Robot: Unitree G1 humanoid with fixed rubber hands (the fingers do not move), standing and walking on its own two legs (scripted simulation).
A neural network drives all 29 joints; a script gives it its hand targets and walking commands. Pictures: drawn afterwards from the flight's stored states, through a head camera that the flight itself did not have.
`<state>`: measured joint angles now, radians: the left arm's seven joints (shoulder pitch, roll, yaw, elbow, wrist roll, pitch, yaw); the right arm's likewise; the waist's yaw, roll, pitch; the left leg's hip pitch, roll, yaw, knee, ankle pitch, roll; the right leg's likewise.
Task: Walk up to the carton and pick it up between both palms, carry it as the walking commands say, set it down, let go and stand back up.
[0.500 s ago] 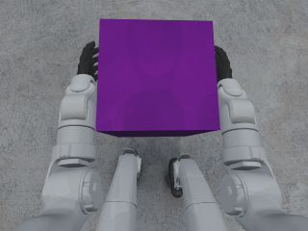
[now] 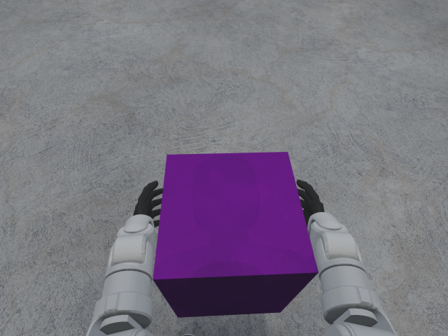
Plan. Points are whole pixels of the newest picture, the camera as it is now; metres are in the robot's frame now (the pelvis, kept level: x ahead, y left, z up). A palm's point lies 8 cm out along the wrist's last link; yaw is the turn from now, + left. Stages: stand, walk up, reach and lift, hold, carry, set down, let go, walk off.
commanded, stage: reach and lift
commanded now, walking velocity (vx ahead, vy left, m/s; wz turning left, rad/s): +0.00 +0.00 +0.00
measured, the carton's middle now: (228, 240) +0.32 +0.02 -0.06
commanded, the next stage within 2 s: hold in 1.54 s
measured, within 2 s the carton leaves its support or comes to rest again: neither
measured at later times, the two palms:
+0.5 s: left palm (139, 219) +0.30 +0.17 +0.05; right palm (334, 218) +0.31 -0.15 +0.06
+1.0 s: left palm (140, 212) +0.31 +0.16 +0.07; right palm (337, 219) +0.30 -0.16 +0.07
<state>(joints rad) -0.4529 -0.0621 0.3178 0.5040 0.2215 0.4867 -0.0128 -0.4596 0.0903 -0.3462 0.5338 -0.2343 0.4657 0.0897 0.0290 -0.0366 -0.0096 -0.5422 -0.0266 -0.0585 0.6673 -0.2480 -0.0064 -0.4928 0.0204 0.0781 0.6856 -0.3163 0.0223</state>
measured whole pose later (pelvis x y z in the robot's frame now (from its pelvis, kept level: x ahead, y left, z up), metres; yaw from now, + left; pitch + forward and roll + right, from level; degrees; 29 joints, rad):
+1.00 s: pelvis +0.00 +0.00 +0.02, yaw +0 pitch -6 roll +0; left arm -0.37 -0.07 0.23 0.27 0.19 0.74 0.00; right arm -0.35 0.07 -0.23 0.29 -0.16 0.70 0.05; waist 0.00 -0.02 0.07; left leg -0.18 -0.02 -0.05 0.46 -0.17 0.00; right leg -0.13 0.01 0.09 0.45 -0.23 0.02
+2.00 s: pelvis +0.01 +0.00 +0.03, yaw +0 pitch -6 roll +0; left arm -0.14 -0.09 0.17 0.07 0.16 0.77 0.00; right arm -0.13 0.10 -0.16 0.09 -0.15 0.74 0.04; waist -0.01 -0.02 0.06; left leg -0.11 -0.02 -0.06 0.38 -0.16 0.00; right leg -0.06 0.00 0.08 0.39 -0.22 0.02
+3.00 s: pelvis +0.02 +0.00 +0.03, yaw +0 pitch -6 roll +0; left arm -0.11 -0.10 0.16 0.03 0.15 0.78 0.00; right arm -0.10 0.10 -0.16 0.05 -0.14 0.75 0.05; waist -0.01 -0.02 0.03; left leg -0.12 -0.03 -0.06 0.39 -0.17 0.00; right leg -0.07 0.00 0.08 0.41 -0.24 0.01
